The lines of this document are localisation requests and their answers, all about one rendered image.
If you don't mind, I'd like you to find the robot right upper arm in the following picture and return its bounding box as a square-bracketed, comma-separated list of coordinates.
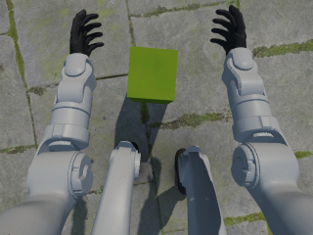
[231, 142, 313, 235]

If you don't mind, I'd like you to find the carton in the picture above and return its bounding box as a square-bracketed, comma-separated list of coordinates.
[126, 46, 178, 105]

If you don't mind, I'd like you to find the robot right hand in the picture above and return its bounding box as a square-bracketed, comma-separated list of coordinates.
[210, 5, 246, 56]

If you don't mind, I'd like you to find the robot left hand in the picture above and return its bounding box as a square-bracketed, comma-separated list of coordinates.
[69, 9, 105, 58]

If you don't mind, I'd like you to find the left robot shin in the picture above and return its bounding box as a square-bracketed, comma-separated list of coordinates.
[109, 141, 136, 164]

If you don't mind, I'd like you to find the robot right forearm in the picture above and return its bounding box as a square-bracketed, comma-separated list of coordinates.
[221, 47, 299, 178]

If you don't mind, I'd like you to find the right robot foot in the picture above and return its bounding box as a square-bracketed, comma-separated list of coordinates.
[175, 148, 187, 195]

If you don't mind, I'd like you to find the robot left upper arm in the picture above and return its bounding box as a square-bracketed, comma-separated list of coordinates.
[0, 151, 94, 235]

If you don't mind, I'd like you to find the robot left forearm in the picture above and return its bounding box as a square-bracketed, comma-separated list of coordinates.
[26, 53, 97, 192]

